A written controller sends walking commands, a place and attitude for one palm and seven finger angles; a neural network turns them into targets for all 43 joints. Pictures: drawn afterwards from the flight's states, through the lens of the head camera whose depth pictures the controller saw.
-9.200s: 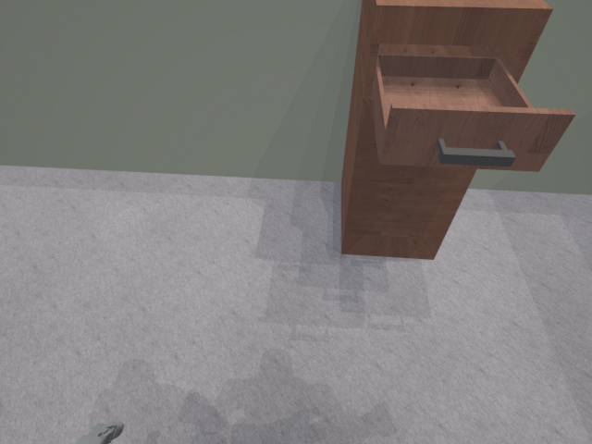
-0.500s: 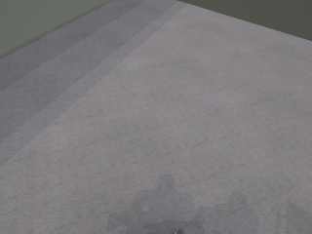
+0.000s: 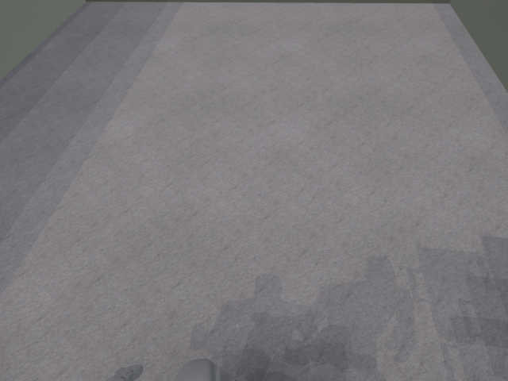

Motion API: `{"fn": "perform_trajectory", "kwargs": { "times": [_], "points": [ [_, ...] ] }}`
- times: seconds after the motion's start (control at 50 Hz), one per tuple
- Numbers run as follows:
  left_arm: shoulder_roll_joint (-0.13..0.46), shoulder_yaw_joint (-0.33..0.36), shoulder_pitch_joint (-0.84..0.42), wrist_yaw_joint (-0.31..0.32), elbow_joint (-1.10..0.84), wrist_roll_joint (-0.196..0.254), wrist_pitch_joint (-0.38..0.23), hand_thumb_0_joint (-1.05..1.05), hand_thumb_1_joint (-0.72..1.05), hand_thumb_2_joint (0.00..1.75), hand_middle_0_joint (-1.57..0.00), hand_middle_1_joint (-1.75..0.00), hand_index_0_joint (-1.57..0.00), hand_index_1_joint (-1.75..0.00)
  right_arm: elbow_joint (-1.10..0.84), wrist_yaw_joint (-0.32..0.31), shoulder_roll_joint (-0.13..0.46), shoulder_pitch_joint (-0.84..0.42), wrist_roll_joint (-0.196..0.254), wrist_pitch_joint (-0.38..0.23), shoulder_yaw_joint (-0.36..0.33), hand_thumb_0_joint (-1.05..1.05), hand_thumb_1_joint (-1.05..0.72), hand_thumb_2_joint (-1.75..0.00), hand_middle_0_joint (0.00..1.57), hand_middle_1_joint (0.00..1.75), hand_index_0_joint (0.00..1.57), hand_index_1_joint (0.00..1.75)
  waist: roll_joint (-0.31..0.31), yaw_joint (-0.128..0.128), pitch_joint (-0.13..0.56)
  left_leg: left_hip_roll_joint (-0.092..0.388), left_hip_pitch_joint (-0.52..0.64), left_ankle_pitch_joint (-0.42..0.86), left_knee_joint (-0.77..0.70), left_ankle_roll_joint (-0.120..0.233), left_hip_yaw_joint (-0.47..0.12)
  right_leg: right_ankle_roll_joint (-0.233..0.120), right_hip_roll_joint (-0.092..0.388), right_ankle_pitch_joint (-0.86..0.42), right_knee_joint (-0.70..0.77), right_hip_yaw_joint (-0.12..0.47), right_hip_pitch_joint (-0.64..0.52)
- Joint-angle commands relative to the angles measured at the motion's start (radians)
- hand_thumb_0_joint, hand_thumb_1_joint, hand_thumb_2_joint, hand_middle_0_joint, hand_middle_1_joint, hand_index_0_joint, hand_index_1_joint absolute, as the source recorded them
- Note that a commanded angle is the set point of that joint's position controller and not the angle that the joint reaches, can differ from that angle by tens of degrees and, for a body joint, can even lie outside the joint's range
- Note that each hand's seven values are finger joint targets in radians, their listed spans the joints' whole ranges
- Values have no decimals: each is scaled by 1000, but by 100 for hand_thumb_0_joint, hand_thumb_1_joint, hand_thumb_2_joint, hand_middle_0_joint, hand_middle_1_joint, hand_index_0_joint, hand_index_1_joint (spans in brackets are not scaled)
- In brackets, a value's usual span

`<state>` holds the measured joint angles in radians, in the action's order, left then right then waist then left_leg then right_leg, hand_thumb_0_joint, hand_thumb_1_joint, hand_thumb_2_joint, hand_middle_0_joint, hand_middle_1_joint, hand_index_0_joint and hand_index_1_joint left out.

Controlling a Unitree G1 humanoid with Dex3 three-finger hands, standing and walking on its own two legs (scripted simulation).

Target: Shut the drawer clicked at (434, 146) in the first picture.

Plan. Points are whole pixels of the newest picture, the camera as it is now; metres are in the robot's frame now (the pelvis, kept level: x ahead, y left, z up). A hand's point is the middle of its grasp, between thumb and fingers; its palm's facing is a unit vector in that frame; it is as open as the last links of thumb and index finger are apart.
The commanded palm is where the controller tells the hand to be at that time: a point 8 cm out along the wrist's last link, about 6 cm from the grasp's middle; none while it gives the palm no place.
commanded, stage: turn to face it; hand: left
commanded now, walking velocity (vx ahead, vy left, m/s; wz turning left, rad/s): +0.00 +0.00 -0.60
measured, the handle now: out of the picture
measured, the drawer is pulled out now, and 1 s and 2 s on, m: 0.29 0.29 0.29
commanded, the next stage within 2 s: none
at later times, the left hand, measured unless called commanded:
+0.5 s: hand out of the picture +0.11 +0.26 -0.17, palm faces -0.24 -0.95 -0.20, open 7.3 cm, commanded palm none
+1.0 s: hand (206, 369) +0.16 +0.10 -0.14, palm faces -0.56 -0.78 -0.28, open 7.3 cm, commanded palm none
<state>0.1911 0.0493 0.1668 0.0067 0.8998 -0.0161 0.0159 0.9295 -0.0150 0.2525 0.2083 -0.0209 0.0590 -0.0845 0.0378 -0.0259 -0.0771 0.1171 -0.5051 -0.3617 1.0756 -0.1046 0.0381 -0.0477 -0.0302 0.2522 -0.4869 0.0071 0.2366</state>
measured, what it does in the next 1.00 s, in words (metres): steps on the spot, turning right: left foot, then right foot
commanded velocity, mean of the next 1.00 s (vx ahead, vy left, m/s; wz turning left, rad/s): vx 0.00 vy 0.00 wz -0.60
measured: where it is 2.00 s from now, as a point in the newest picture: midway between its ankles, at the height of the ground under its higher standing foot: outside the picture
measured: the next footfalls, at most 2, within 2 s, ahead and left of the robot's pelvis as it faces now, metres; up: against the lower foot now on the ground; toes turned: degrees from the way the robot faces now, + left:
left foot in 0.26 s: +0.07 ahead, +0.14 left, +0.00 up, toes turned -6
right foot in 0.78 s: -0.04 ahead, -0.09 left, +0.00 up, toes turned -36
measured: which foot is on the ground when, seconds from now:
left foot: up 0.00-0.24, down 0.26-0.78, up 0.80-1.00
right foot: down 0.00-0.26, up 0.28-0.76, down 0.78-1.00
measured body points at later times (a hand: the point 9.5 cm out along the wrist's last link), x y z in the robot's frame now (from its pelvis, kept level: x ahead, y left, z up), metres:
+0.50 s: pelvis +0.00 +0.06 +0.00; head +0.04 +0.09 +0.45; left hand +0.12 +0.31 -0.16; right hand +0.01 -0.19 -0.12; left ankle +0.03 +0.14 -0.74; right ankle -0.08 -0.08 -0.64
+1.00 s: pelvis -0.04 +0.00 +0.00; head -0.03 -0.04 +0.45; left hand +0.19 +0.14 -0.12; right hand -0.16 -0.23 -0.16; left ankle +0.06 +0.15 -0.66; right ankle -0.08 -0.06 -0.74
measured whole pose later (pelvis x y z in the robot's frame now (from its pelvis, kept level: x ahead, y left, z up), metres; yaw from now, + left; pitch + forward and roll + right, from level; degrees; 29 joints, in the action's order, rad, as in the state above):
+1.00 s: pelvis -0.04 +0.00 +0.00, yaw -36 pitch +0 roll +2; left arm 0.18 0.05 0.16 0.01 0.91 -0.01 0.02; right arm 0.94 -0.01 0.24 0.23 -0.02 0.06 -0.08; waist 0.04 -0.03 -0.08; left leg 0.12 -0.50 -0.36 1.09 -0.10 0.05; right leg -0.07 -0.03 0.25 -0.48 -0.01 0.23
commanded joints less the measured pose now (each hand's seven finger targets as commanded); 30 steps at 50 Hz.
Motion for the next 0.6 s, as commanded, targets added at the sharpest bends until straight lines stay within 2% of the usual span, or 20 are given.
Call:
{"fn": "perform_trajectory", "kwargs": {
  "times": [0.0, 0.08, 0.12, 0.14, 0.16, 0.18, 0.2, 0.22, 0.24, 0.26, 0.28, 0.3, 0.32, 0.34, 0.38, 0.48, 0.5, 0.54, 0.58],
  "points": [
    [211, 60, 51, 7, -52, 0, -12, 0, 90, 90, -20, -30, -20, -30, -82, -1, 67, -26, -1, -21, -9, 0, -90, -90, 20, 30, 20, 30, -168, 38, 83, -9, -49, 8, -44, -6, -18, -116, 234, -323, 161, 274, -88],
    [222, 66, 69, 9, -48, -6, -7, 0, 90, 90, -20, -30, -20, -30, -108, -4, 61, -74, 6, -34, -3, 0, -90, -90, 20, 30, 20, 30, -172, 56, 106, -39, -7, -47, -184, 3, -19, -142, 240, -370, 129, 349, -119],
    [232, 70, 54, 12, -59, -8, -2, 0, 90, 90, -20, -30, -20, -30, -116, -9, 54, -65, 12, -42, 2, 0, -90, -90, 20, 30, 20, 30, -186, 53, 131, -58, 68, -70, -287, 14, -17, -144, 237, -436, 97, 373, -106],
    [231, 70, 48, 11, -59, -7, 0, 0, 90, 90, -20, -30, -20, -30, -114, -12, 52, -58, 15, -44, 2, 0, -90, -90, 20, 30, 20, 30, -194, 50, 136, -75, 112, -60, -342, 21, -13, -136, 225, -462, 85, 388, -87],
    [228, 71, 34, 12, -59, -5, 2, 0, 90, 90, -20, -30, -20, -30, -109, -15, 52, -33, 17, -47, 2, 0, -90, -90, 20, 30, 20, 30, -197, 34, 135, -84, 162, -26, -421, 26, -11, -121, 213, -482, 63, 401, -61],
    [223, 69, 13, 12, -59, -2, 5, 0, 90, 90, -20, -30, -20, -30, -98, -18, 52, 10, 20, -51, 1, 0, -90, -90, 20, 30, 20, 30, -184, 11, 147, -88, 233, 47, -529, 30, -8, -91, 192, -476, 25, 396, -38],
    [210, 67, 1, 9, -67, 5, 9, 0, 90, 90, -20, -30, -20, -30, -86, -23, 67, 55, 20, -57, -1, 0, -90, -90, 20, 30, 20, 30, -166, -7, 165, -71, 356, 144, -652, 41, -8, -46, 141, -410, -29, 364, 32],
    [157, 59, 14, 5, -85, 14, 14, 0, 90, 90, -20, -30, -20, -30, -83, -26, 131, 81, 12, -67, -9, 0, -90, -90, 20, 30, 20, 30, 17, -15, 193, 89, 488, 186, -755, 90, -168, 10, 34, -185, -147, 285, 173],
    [116, 50, 42, -5, -95, 15, 14, 0, 90, 90, -20, -30, -20, -30, -100, -22, 216, 74, 5, -64, -25, 0, -90, -90, 20, 30, 20, 30, 269, -4, 181, 334, 535, 349, -803, 190, -385, 73, -66, 297, -381, 125, 344],
    [152, 60, 35, -6, -91, 0, 17, 0, 90, 90, -20, -30, -20, -30, -115, -19, 213, 64, -1, -56, -21, 0, -90, -90, 20, 30, 20, 30, 187, -13, 139, 397, 422, 335, -790, 259, -378, 86, -11, 346, -583, 89, 322],
    [157, 69, 65, -7, -64, -9, 28, 0, 90, 90, -20, -30, -20, -30, -121, -22, 151, -9, -1, -58, -6, 0, -90, -90, 20, 30, 20, 30, 170, 24, 106, 341, 332, 270, -813, 238, -301, 100, 15, 272, -666, 113, 316],
    [170, 77, 70, -16, -46, -14, 30, 0, 90, 90, -20, -30, -20, -30, -135, -25, 119, -49, -2, -65, 3, 0, -90, -90, 20, 30, 20, 30, 133, 40, 70, 276, 302, 274, -815, 214, -220, 106, 19, 216, -718, 93, 313],
    [157, 76, 67, -25, -43, -13, 31, 0, 90, 90, -20, -30, -20, -30, -141, -25, 115, -57, -3, -67, 6, 0, -90, -90, 20, 30, 20, 30, 111, 43, 55, 229, 298, 300, -805, 199, -143, 111, 26, 171, -755, 71, 314],
    [143, 71, 72, -30, -41, -11, 33, 0, 90, 90, -20, -30, -20, -30, -138, -24, 112, -48, -3, -69, 7, 0, -90, -90, 20, 30, 20, 30, 109, 41, 62, 202, 325, 345, -792, 195, -90, 120, 28, 143, -766, 55, 322],
    [126, 67, 77, -33, -33, -7, 35, 0, 90, 90, -20, -30, -20, -30, -121, -25, 103, -9, 2, -72, 4, 0, -90, -90, 20, 30, 20, 30, 111, 33, 85, 187, 395, 421, -769, 193, -21, 131, 40, 115, -756, 28, 339],
    [104, 59, 21, -33, -49, -5, 44, 0, 90, 90, -20, -30, -20, -30, -79, -21, 101, 87, 3, -71, -7, 0, -90, -90, 20, 30, 20, 30, 121, -4, 70, 229, 447, 414, -771, 219, 0, 145, 73, 132, -642, -8, 339],
    [95, 58, 11, -33, -54, -4, 46, 0, 90, 90, -20, -30, -20, -30, -73, -20, 104, 94, 1, -70, -10, 0, -90, -90, 20, 30, 20, 30, 122, -5, 66, 240, 455, 411, -772, 227, 3, 145, 80, 144, -611, -13, 336],
    [87, 53, -21, -34, -66, -4, 48, 0, 90, 90, -20, -30, -20, -30, -61, -16, 117, 103, -1, -67, -18, 0, -90, -90, 20, 30, 20, 30, 117, -16, 54, 266, 441, 388, -773, 237, 21, 141, 97, 170, -531, -36, 312],
    [82, 49, -36, -34, -72, -4, 46, 0, 90, 90, -20, -30, -20, -30, -52, -12, 122, 104, -3, -64, -25, 0, -90, -90, 20, 30, 20, 30, 140, -22, 52, 272, 426, 377, -764, 235, 52, 132, 97, 185, -447, -63, 264]
  ]
}}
